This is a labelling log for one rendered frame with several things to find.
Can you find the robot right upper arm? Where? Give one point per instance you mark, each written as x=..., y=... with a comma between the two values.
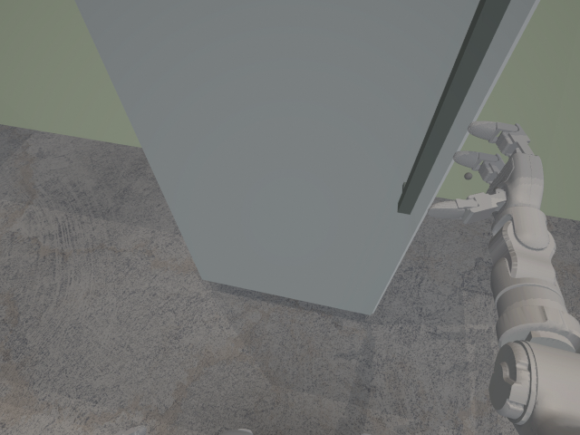
x=537, y=387

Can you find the right robot hand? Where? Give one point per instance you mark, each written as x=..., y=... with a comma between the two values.
x=521, y=179

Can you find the fridge door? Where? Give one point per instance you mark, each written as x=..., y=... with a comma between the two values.
x=281, y=131

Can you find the handle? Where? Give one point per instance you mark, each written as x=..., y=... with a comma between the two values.
x=481, y=31

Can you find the right robot forearm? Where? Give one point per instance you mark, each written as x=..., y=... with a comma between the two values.
x=523, y=282

